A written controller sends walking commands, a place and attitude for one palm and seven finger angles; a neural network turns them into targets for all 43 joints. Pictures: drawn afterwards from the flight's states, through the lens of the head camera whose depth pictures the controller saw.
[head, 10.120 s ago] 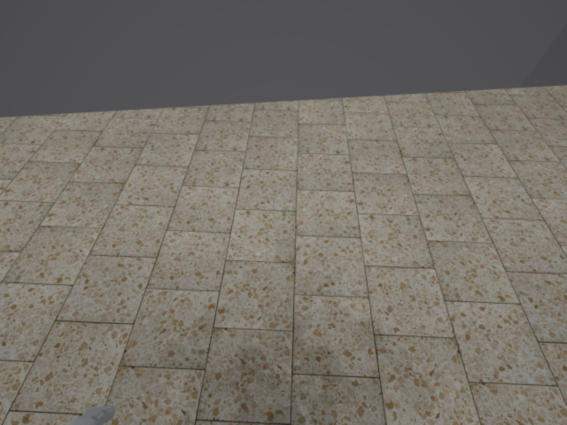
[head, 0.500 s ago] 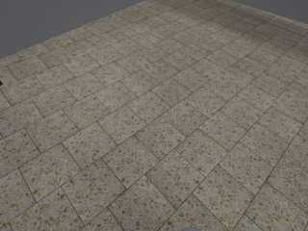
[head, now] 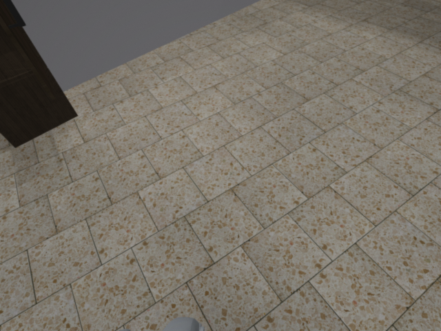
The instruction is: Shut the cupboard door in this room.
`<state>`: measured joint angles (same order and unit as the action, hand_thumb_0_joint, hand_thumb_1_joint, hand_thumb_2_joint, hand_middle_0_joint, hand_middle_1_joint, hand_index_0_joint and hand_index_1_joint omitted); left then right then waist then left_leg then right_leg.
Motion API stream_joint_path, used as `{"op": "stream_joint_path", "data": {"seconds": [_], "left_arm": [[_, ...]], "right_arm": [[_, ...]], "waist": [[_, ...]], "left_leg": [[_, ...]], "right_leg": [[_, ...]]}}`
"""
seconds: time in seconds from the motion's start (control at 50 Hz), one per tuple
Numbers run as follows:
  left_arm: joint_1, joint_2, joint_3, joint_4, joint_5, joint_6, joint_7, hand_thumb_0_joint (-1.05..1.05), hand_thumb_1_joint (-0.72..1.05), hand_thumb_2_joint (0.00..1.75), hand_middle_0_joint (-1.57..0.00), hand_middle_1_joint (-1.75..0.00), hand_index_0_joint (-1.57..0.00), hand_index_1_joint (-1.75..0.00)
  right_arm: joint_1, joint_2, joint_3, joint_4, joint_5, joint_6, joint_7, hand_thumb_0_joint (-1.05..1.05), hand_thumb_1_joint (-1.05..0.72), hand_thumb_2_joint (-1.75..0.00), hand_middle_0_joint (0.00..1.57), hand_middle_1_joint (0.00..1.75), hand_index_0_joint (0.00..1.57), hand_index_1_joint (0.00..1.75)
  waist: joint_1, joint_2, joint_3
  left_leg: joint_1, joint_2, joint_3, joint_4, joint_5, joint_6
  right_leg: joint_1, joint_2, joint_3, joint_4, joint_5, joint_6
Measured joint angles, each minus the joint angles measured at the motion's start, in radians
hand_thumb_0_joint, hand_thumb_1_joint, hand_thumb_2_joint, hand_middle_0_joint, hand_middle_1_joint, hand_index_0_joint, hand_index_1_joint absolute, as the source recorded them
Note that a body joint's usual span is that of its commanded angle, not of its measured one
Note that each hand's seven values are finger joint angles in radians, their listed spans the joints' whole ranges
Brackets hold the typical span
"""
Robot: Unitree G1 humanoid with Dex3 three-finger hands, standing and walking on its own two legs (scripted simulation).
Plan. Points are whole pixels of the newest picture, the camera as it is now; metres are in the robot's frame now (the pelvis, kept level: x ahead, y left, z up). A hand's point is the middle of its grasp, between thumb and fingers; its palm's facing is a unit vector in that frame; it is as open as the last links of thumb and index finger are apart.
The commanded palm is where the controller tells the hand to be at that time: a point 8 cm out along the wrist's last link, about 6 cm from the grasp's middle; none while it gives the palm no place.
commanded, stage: turn or walk to find it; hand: left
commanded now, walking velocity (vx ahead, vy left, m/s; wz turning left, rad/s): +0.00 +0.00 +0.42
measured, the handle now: (5, 8) +1.29 +0.95 +0.08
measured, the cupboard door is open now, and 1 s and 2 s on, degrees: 80 80 80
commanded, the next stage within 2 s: stand and wait in 0.70 s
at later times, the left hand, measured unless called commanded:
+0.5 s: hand out of the picture +0.00 +0.28 -0.17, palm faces +0.24 -0.94 -0.24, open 7.4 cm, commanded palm none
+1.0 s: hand out of the picture -0.03 +0.19 -0.15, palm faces +0.37 -0.89 -0.27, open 7.4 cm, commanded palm none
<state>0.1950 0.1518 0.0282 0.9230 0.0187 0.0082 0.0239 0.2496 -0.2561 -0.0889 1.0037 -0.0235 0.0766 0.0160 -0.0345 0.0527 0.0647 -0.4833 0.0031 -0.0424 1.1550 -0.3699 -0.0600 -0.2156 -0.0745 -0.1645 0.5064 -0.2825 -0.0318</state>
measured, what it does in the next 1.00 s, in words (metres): steps on the spot, turning left: left foot, then right foot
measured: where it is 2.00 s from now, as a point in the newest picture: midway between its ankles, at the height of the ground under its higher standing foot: outside the picture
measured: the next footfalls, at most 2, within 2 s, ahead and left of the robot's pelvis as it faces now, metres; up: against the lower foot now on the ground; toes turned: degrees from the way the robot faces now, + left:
left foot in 0.26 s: +0.01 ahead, +0.15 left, +0.00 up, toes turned +11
right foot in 0.76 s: +0.05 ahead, -0.07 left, +0.00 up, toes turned +14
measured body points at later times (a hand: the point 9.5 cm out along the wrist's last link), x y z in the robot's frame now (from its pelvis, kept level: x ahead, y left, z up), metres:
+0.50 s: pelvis -0.01 +0.06 +0.00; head +0.01 +0.08 +0.45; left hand -0.01 +0.33 -0.15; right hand +0.13 -0.17 -0.13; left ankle -0.03 +0.14 -0.74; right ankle -0.01 -0.10 -0.66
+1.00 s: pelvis -0.02 -0.01 +0.00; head +0.01 -0.04 +0.45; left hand -0.05 +0.23 -0.13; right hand +0.08 -0.24 -0.17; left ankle -0.11 +0.14 -0.67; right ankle +0.01 -0.08 -0.74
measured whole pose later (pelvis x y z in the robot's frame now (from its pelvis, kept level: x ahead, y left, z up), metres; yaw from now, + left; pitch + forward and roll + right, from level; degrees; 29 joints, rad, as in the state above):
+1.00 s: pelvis -0.02 -0.01 +0.00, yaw +21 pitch -1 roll +2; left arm 0.23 0.14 0.02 0.98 0.02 0.00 0.02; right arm 0.26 -0.24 -0.07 1.04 -0.02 0.06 0.00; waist -0.02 0.05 0.04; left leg -0.39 0.02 -0.05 1.00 -0.38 -0.05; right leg -0.21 -0.04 -0.12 0.48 -0.26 -0.05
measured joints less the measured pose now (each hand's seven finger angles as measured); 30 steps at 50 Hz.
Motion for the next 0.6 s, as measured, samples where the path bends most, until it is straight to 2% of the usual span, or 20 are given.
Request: {"op": "stream_joint_path", "data": {"seconds": [0.1, 0.18, 0.24, 0.26, 0.28, 0.32, 0.36, 0.4, 0.48, 0.6], "left_arm": [[0.026, 0.006, 0.002, 0.021, 0.006, -0.004, -0.002, 0.00, 0.90, 0.89, -0.20, -0.30, -0.20, -0.30], [0.044, 0.031, 0.012, 0.038, 0.010, 0.000, -0.005, 0.00, 0.90, 0.89, -0.20, -0.30, -0.20, -0.30], [0.060, 0.057, 0.022, 0.054, 0.007, 0.010, -0.005, 0.00, 0.90, 0.89, -0.20, -0.30, -0.20, -0.30], [0.066, 0.068, 0.027, 0.057, 0.002, 0.017, -0.006, 0.00, 0.90, 0.89, -0.20, -0.30, -0.20, -0.30], [0.067, 0.082, 0.033, 0.063, -0.001, 0.028, -0.005, 0.00, 0.90, 0.89, -0.20, -0.30, -0.20, -0.30], [0.064, 0.098, 0.037, 0.076, -0.001, 0.055, 0.001, 0.00, 0.91, 0.89, -0.20, -0.30, -0.20, -0.30], [0.052, 0.105, 0.040, 0.086, -0.001, 0.066, -0.002, 0.01, 0.91, 0.89, -0.20, -0.30, -0.20, -0.30], [0.039, 0.108, 0.041, 0.082, -0.002, 0.060, -0.007, 0.01, 0.91, 0.89, -0.20, -0.30, -0.20, -0.30], [0.010, 0.105, 0.037, 0.058, -0.004, 0.048, -0.011, 0.01, 0.91, 0.90, -0.20, -0.30, -0.20, -0.30], [-0.045, 0.086, 0.029, 0.023, -0.007, 0.046, -0.008, 0.00, 0.91, 0.90, -0.20, -0.30, -0.19, -0.30]], "right_arm": [[-0.015, 0.004, 0.010, 0.014, 0.004, 0.003, -0.003, 0.01, -0.91, -0.90, 0.20, 0.30, 0.20, 0.30], [-0.052, 0.015, 0.023, 0.008, 0.012, -0.006, -0.005, 0.01, -0.91, -0.90, 0.20, 0.30, 0.20, 0.30], [-0.081, 0.021, 0.031, -0.014, 0.015, -0.025, -0.005, 0.01, -0.91, -0.90, 0.20, 0.30, 0.20, 0.30], [-0.089, 0.024, 0.032, -0.021, 0.012, -0.036, -0.005, 0.01, -0.91, -0.90, 0.20, 0.30, 0.20, 0.30], [-0.101, 0.034, 0.035, -0.027, 0.010, -0.043, -0.004, 0.01, -0.91, -0.90, 0.20, 0.30, 0.20, 0.30], [-0.112, 0.045, 0.042, -0.040, 0.007, -0.056, -0.007, 0.01, -0.91, -0.90, 0.20, 0.30, 0.20, 0.30], [-0.115, 0.052, 0.048, -0.048, 0.005, -0.062, -0.016, 0.01, -0.91, -0.90, 0.20, 0.30, 0.20, 0.30], [-0.115, 0.057, 0.054, -0.050, 0.006, -0.065, -0.021, 0.01, -0.91, -0.90, 0.20, 0.30, 0.20, 0.30], [-0.104, 0.063, 0.057, -0.050, 0.008, -0.069, -0.022, 0.01, -0.91, -0.90, 0.20, 0.30, 0.20, 0.30], [-0.069, 0.066, 0.049, -0.048, 0.004, -0.061, -0.018, 0.01, -0.91, -0.90, 0.20, 0.30, 0.20, 0.30]], "waist": [[0.018, -0.025, 0.011], [0.042, -0.050, 0.022], [0.049, -0.065, 0.021], [0.051, -0.076, 0.019], [0.058, -0.096, 0.022], [0.062, -0.104, 0.018], [0.058, -0.097, 0.013], [0.057, -0.091, 0.011], [0.053, -0.080, 0.005], [0.025, -0.064, 0.000]], "left_leg": [[0.068, 0.029, 0.026, -0.152, -0.055, -0.015], [0.141, 0.031, 0.071, -0.337, -0.083, -0.006], [0.217, 0.025, 0.108, -0.532, 0.020, 0.009], [0.229, 0.018, 0.112, -0.570, 0.071, 0.031], [0.223, 0.006, 0.119, -0.556, 0.066, 0.056], [0.221, 0.001, 0.117, -0.546, 0.037, 0.089], [0.233, -0.002, 0.101, -0.580, 0.047, 0.101], [0.250, -0.008, 0.085, -0.627, 0.078, 0.102], [0.271, -0.022, 0.057, -0.694, 0.124, 0.110], [0.262, -0.042, 0.012, -0.705, 0.146, 0.104]], "right_leg": [[0.004, -0.029, -0.037, -0.001, -0.002, 0.009], [-0.009, -0.055, -0.066, 0.035, -0.018, 0.028], [-0.031, -0.076, -0.089, 0.096, -0.047, 0.052], [-0.049, -0.089, -0.089, 0.136, -0.063, 0.062], [-0.075, -0.095, -0.058, 0.199, -0.134, 0.075], [-0.136, -0.069, 0.015, 0.356, -0.240, 0.089], [-0.185, -0.043, 0.061, 0.485, -0.227, 0.098], [-0.217, -0.031, 0.087, 0.552, -0.183, 0.107], [-0.236, -0.022, 0.118, 0.557, -0.137, 0.125], [-0.205, -0.003, 0.138, 0.442, -0.153, 0.129]]}}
